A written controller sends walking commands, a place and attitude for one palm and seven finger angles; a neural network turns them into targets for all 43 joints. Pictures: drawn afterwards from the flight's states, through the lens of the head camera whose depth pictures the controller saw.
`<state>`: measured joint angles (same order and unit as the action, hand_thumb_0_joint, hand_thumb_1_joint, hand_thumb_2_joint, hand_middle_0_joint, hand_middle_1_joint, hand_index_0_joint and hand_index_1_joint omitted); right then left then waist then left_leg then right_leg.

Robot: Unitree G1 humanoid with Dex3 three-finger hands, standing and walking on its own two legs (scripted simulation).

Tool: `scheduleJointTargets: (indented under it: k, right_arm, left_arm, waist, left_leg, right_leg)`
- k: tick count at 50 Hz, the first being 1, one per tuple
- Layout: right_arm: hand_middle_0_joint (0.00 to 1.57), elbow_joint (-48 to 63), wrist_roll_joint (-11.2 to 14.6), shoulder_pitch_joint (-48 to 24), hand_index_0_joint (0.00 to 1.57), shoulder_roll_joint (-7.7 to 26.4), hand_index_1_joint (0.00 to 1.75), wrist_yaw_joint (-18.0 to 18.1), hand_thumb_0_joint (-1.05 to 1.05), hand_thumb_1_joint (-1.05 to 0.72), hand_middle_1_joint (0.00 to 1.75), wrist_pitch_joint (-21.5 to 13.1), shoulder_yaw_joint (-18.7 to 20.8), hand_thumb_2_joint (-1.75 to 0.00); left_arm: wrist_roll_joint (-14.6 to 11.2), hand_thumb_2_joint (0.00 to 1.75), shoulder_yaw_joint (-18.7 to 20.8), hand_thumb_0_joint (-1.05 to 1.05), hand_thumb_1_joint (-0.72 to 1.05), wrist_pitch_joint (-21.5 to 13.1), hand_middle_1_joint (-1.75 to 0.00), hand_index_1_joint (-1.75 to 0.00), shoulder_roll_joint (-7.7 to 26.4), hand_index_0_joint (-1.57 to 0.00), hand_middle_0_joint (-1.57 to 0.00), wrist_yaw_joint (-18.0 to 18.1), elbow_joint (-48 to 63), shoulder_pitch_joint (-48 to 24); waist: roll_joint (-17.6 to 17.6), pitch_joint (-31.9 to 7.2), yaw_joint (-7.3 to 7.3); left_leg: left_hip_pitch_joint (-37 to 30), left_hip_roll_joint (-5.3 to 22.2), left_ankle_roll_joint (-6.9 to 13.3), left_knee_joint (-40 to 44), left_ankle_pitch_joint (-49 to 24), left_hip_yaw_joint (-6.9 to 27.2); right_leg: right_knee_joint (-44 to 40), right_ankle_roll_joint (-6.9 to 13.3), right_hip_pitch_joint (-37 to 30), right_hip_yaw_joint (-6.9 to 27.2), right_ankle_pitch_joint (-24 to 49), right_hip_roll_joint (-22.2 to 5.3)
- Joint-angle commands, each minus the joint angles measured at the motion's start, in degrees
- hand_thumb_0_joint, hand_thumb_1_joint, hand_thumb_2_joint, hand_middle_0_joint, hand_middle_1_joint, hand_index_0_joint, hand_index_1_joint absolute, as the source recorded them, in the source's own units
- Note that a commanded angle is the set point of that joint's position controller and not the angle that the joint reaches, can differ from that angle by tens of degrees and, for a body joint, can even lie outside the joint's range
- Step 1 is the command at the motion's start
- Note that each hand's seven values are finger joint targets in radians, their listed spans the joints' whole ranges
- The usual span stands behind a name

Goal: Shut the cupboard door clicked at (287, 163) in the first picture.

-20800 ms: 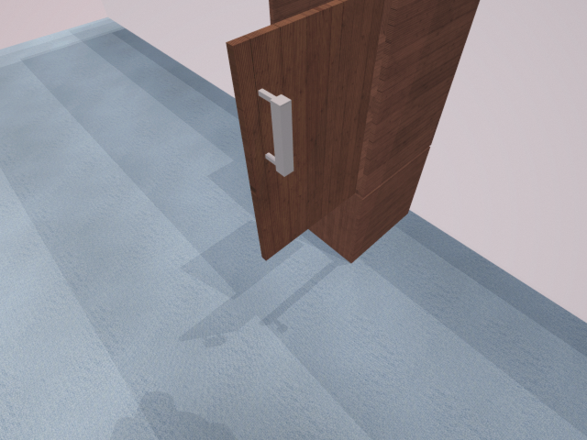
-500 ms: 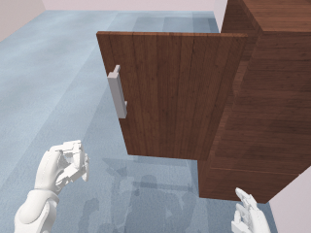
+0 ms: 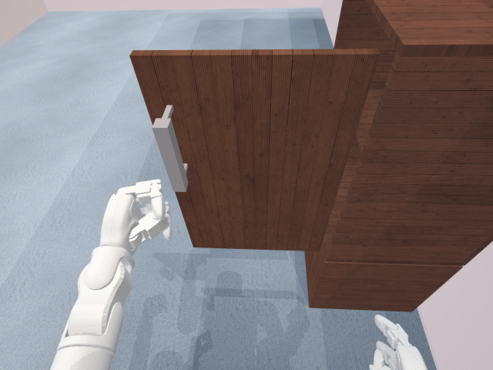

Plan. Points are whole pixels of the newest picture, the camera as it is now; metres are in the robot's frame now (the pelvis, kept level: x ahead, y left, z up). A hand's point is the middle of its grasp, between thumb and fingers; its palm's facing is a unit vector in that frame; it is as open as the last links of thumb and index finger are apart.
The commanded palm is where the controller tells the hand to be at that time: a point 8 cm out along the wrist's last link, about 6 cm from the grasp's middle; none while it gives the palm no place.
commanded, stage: bring the fist close to the handle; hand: left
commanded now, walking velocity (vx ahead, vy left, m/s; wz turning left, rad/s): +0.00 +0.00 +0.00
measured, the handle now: (175, 150) +0.48 +0.16 +0.10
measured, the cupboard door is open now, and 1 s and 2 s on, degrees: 90 90 77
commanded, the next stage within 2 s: push the door shut along its arc in 0.76 s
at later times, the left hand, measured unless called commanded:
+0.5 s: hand (198, 185) +0.39 +0.10 +0.10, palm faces +0.01 -1.00 -0.02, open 3.1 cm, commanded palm +0.36 +0.16 +0.10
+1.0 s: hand (190, 185) +0.38 +0.11 +0.11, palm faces -0.04 -1.00 -0.05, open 3.1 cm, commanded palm +0.37 +0.17 +0.10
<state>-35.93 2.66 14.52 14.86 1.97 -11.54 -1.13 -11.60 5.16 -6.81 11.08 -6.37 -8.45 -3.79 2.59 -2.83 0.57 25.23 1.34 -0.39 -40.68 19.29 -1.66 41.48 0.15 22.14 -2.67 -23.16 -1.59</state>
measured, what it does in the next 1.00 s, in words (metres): stands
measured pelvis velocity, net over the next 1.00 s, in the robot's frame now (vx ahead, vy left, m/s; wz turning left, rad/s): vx -0.01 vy -0.01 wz -0.01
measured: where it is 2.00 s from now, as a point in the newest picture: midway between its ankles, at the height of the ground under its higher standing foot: outside the picture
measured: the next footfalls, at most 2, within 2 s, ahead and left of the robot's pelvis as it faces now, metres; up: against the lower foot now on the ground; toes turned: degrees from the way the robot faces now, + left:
none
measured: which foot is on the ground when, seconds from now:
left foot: down 0.00-1.00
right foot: down 0.00-1.00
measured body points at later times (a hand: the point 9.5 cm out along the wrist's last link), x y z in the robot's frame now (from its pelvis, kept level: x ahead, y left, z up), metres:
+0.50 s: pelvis +0.00 -0.01 +0.00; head +0.03 -0.03 +0.45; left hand +0.38 +0.16 +0.10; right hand +0.12 -0.26 -0.11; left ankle +0.02 +0.12 -0.72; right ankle -0.02 -0.11 -0.72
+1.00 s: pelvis -0.01 -0.01 +0.00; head +0.01 -0.02 +0.45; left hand +0.38 +0.17 +0.11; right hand +0.13 -0.26 -0.11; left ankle +0.02 +0.12 -0.72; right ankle -0.02 -0.11 -0.72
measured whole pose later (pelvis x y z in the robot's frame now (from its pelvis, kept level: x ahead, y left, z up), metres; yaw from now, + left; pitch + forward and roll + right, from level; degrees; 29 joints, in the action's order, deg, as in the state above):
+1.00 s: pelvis -0.01 -0.01 +0.00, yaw -1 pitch +5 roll +0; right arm -37.2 3.0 13.9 14.5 1.0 -3.7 0.0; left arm -9.1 5.1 -12.3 10.7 -3.3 -32.9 -24.1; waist 2.0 -2.9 1.9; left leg 26.1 1.9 -0.8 -39.4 18.0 -1.9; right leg 40.7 0.7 23.5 -2.4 -21.9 -0.9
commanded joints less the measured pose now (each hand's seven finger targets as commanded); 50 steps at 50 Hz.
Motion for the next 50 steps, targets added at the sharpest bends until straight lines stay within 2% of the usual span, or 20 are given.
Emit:
scheduleJointTargets:
  k: [1,2,3,6,11,16,18,20,24,25,27,29,30,32,35,39,40,46,49,50]
  right_arm:
    - [0.2,8.6,0.2,-4.7,0.2,6.1,0.3,0.4,0.0,-0.9,0.3,-1.9,2.3,-0.9]
    - [0.2,8.6,0.1,-4.6,0.2,6.1,0.3,0.5,0.0,-0.9,0.3,-1.6,2.4,-0.9]
    - [0.2,8.6,0.0,-4.9,0.2,5.8,0.3,0.4,0.0,-0.9,0.3,-1.4,2.3,-0.9]
    - [0.2,7.9,-0.5,-4.6,0.2,5.4,0.3,0.2,0.0,-0.9,0.3,-1.0,2.3,-0.9]
    - [0.2,6.2,-0.1,-3.3,0.2,5.5,0.3,-0.5,0.0,-0.9,0.3,0.5,2.6,-0.9]
    - [0.2,5.8,0.3,-2.3,0.2,6.4,0.3,-0.4,0.0,-0.9,0.3,3.0,2.8,-0.9]
    - [0.2,6.1,0.1,-2.2,0.2,6.1,0.3,-0.4,0.0,-0.9,0.3,3.3,3.0,-0.9]
    - [0.2,6.7,-0.4,-2.0,0.2,6.2,0.3,-0.5,0.0,-0.9,0.3,3.4,3.2,-0.9]
    - [0.2,7.0,-0.7,-1.5,0.2,5.3,0.3,-1.1,0.0,-0.9,0.3,3.3,3.4,-0.9]
    - [0.2,6.8,-0.8,-1.2,0.2,5.6,0.3,-1.2,0.0,-0.9,0.3,3.6,3.6,-0.9]
    - [0.2,6.9,-0.4,-1.2,0.2,5.5,0.3,-1.5,0.0,-0.9,0.3,3.9,3.8,-0.9]
    - [0.2,6.7,0.1,-1.2,0.2,5.7,0.3,-1.7,0.0,-0.9,0.3,4.5,3.8,-0.9]
    - [0.2,6.6,0.1,-1.1,0.2,6.1,0.3,-1.5,0.0,-0.9,0.3,4.8,3.9,-0.9]
    - [0.2,6.6,0.6,-1.7,0.2,6.4,0.3,-1.1,0.0,-0.9,0.3,5.4,3.6,-0.9]
    - [0.2,6.9,0.4,-2.3,0.2,6.7,0.3,-0.2,0.0,-0.9,0.3,5.5,3.6,-0.9]
    - [0.2,6.6,0.1,-2.9,0.2,5.4,0.3,0.0,0.0,-0.9,0.3,4.6,3.4,-0.9]
    - [0.2,6.3,0.0,-2.3,0.2,5.7,0.3,0.1,0.0,-0.9,0.3,4.5,3.4,-0.9]
    - [0.2,5.6,0.6,-1.8,0.2,6.3,0.3,-0.6,0.0,-0.9,0.3,5.1,3.5,-0.9]
    - [0.2,5.4,0.8,-1.4,0.2,6.8,0.3,-0.4,0.0,-0.9,0.3,5.8,3.4,-0.9]
    - [0.2,5.3,0.6,-1.2,0.2,7.2,0.3,-0.1,0.0,-0.9,0.3,6.1,3.5,-0.9]
  left_arm:
    - [0.2,0.9,1.8,0.0,0.9,-2.1,-1.5,-1.5,5.8,-1.3,-1.3,1.3,9.7,-19.1]
    - [0.4,0.9,3.7,0.0,0.9,-2.5,-1.5,-1.5,7.7,-1.3,-1.3,2.3,9.7,-20.7]
    - [0.7,0.9,2.2,0.0,0.9,-3.2,-1.5,-1.5,6.3,-1.3,-1.3,2.9,11.2,-23.7]
    - [1.2,0.9,3.9,0.0,0.9,-5.3,-1.5,-1.5,7.7,-1.3,-1.3,5.1,11.4,-27.4]
    - [2.4,0.9,-0.2,0.0,0.9,-5.1,-1.5,-1.5,3.3,-1.3,-1.3,5.7,1.1,-30.1]
    - [2.4,0.9,1.7,0.0,0.9,-2.2,-1.5,-1.5,5.1,-1.3,-1.3,5.2,-9.2,-33.9]
    - [2.4,0.9,1.5,0.0,0.9,-3.2,-1.5,-1.5,4.7,-1.3,-1.3,5.7,-7.7,-39.0]
    - [2.2,0.9,4.6,0.0,0.9,-5.2,-1.5,-1.5,7.3,-1.3,-1.3,6.5,-5.4,-37.9]
    - [2.4,0.9,5.7,0.0,0.9,-10.0,-1.5,-1.5,7.6,-1.3,-1.3,7.2,-1.4,-36.0]
    - [2.8,0.9,7.0,0.0,0.9,-10.4,-1.5,-1.5,9.4,-1.3,-1.3,7.2,-2.5,-33.9]
    - [3.1,0.9,5.2,0.0,0.9,-10.3,-1.5,-1.5,7.4,-1.3,-1.3,6.5,-3.6,-31.3]
    - [3.2,0.9,2.4,0.0,0.9,-8.8,-1.5,-1.5,4.6,-1.3,-1.3,5.6,-6.7,-30.5]
    - [3.0,0.9,3.2,0.0,0.9,-7.6,-1.5,-1.5,5.5,-1.3,-1.3,5.2,-9.3,-29.4]
    - [2.2,0.9,2.5,0.0,0.9,-6.0,-1.5,-1.5,5.7,-1.3,-1.3,4.3,-10.2,-32.9]
    - [1.3,0.9,5.0,0.0,0.9,-6.7,-1.5,-1.5,9.2,-1.3,-1.3,3.9,-6.8,-37.7]
    - [0.8,0.9,4.2,0.0,0.9,-10.9,-1.5,-1.5,7.9,-1.3,-1.3,4.2,-1.6,-41.8]
    - [0.8,0.9,4.6,0.0,0.9,-11.5,-1.5,-1.5,8.7,-1.3,-1.3,4.3,-2.3,-41.1]
    - [2.2,0.9,0.9,0.0,0.9,-8.9,-1.5,-1.5,5.0,-1.3,-1.3,2.9,-13.3,-37.7]
    - [2.2,0.9,1.3,0.0,0.9,-7.3,-1.5,-1.5,6.4,-1.3,-1.3,2.1,-16.9,-44.3]
    - [1.9,0.9,4.1,0.0,0.9,-7.2,-1.5,-1.5,9.4,-1.3,-1.3,2.2,-17.9,-44.9]
  waist:
    - [-4.0,-11.6,0.77]
    - [-5.1,-12.8,0.54]
    - [-2.9,-14.3,0.72]
    - [-2.3,-17.4,0.3]
    - [-3.2,-14.3,1.97]
    - [-6.5,-11.5,2.23]
    - [-5.1,-14.4,2.21]
    - [-4.7,-18.9,0.61]
    - [-3.6,-23.7,-0.64]
    - [-5.4,-23.0,-0.66]
    - [-4.6,-20.2,-0.38]
    - [-5.2,-15.3,1.04]
    - [-7.6,-13.3,1.08]
    - [-7.5,-10.2,2.09]
    - [-6.8,-12.9,1.77]
    - [-1.8,-18.9,1.53]
    - [-3.8,-19.0,1.74]
    - [-4.7,-13.1,2.77]
    - [-5.8,-11.2,3.63]
    - [-7.7,-11.9,3.34]
  left_leg:
    - [-9.2,-1.3,1.4,4.7,-11.3,0.9]
    - [-9.6,-1.0,1.3,4.7,-11.9,1.0]
    - [-10.7,-1.1,1.3,4.7,-12.7,0.9]
    - [-12.1,-1.0,1.2,4.1,-15.6,0.8]
    - [-10.9,-0.7,1.0,3.8,-15.0,0.4]
    - [-7.7,-1.1,1.2,4.2,-11.9,0.1]
    - [-8.9,-1.2,1.2,4.0,-13.6,0.1]
    - [-10.3,-1.2,1.2,3.7,-16.5,0.0]
    - [-11.6,-1.4,1.2,3.3,-21.6,-0.8]
    - [-10.8,-1.3,1.4,3.2,-21.3,-0.9]
    - [-9.9,-1.3,1.4,3.6,-20.6,-1.4]
    - [-8.8,-1.2,1.5,4.0,-17.3,-1.7]
    - [-7.5,-1.3,1.6,4.2,-14.8,-1.6]
    - [-6.6,-1.6,1.8,4.9,-10.6,-1.6]
    - [-7.9,-1.6,2.0,5.0,-9.9,-1.2]
    - [-11.8,-1.7,1.8,4.5,-13.1,-0.9]
    - [-11.4,-1.4,1.9,4.5,-13.3,-0.6]
    - [-9.0,-1.5,1.7,4.7,-9.8,-0.4]
    - [-8.0,-1.5,1.7,4.9,-7.5,0.0]
    - [-7.7,-1.4,1.9,4.8,-7.5,0.2]
  right_leg:
    - [-6.8,-0.2,-0.2,0.2,17.1,1.3]
    - [-6.5,-0.1,-0.7,0.0,17.3,1.4]
    - [-6.1,0.0,-0.8,0.1,18.0,1.4]
    - [-5.2,0.2,-2.4,0.3,21.0,1.4]
    - [-5.6,0.1,-0.1,0.2,21.6,1.6]
    - [-7.2,-0.2,0.6,0.8,19.8,1.4]
    - [-6.6,0.0,-0.2,1.0,21.5,1.4]
    - [-5.7,0.2,-3.2,1.0,24.6,1.5]
    - [-3.9,0.3,-7.1,1.2,31.8,1.5]
    - [-4.2,0.0,-7.5,1.4,32.5,1.5]
    - [-4.4,0.0,-6.4,1.4,32.8,1.5]
    - [-5.9,-0.3,-3.3,1.2,29.4,1.6]
    - [-7.1,-0.7,-3.1,1.5,27.0,1.6]
    - [-8.9,-0.9,-1.0,2.1,21.6,1.4]
    - [-9.5,-0.7,-2.5,2.8,19.5,1.3]
    - [-7.5,0.0,-3.8,2.3,22.7,1.7]
    - [-7.3,-0.1,-4.0,2.0,22.7,1.8]
    - [-7.9,-0.2,0.8,1.4,18.6,1.7]
    - [-8.6,-0.1,2.6,1.5,15.5,1.6]
    - [-8.8,-0.3,1.8,1.7,15.2,1.7]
